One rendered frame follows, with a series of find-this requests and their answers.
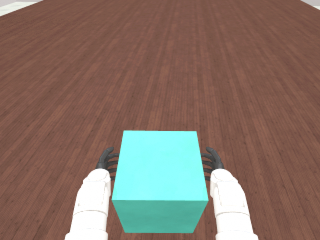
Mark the carton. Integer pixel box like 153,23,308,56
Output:
111,130,209,233

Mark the right robot forearm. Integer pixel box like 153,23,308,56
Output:
210,168,259,240

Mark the left robot forearm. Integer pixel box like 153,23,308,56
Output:
64,168,111,240

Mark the robot left hand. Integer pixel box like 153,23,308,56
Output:
95,146,120,181

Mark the robot right hand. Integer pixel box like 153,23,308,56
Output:
200,147,225,181

